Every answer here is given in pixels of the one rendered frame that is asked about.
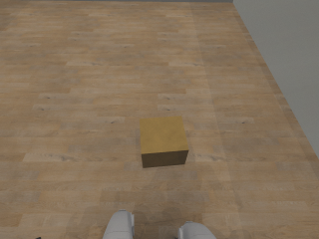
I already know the robot thigh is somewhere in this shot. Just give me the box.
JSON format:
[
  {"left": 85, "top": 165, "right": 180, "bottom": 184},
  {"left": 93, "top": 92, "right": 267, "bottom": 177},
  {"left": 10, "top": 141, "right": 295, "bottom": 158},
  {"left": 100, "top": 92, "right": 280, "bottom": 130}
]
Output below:
[
  {"left": 103, "top": 211, "right": 135, "bottom": 239},
  {"left": 177, "top": 222, "right": 216, "bottom": 239}
]

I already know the carton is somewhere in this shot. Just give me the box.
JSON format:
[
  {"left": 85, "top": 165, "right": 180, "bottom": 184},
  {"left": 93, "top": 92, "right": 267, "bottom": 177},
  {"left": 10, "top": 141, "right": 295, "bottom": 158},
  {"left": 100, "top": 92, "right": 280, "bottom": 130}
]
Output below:
[{"left": 140, "top": 116, "right": 189, "bottom": 168}]

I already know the left robot thigh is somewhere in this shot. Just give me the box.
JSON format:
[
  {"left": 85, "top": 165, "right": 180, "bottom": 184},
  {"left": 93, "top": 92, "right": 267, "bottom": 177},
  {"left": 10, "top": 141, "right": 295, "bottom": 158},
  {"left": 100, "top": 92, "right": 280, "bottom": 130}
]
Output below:
[{"left": 103, "top": 211, "right": 135, "bottom": 239}]

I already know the right robot thigh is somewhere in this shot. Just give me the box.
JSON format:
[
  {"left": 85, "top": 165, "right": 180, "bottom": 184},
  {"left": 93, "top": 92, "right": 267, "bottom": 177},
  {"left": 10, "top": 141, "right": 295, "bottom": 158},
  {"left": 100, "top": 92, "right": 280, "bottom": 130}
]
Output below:
[{"left": 177, "top": 222, "right": 216, "bottom": 239}]

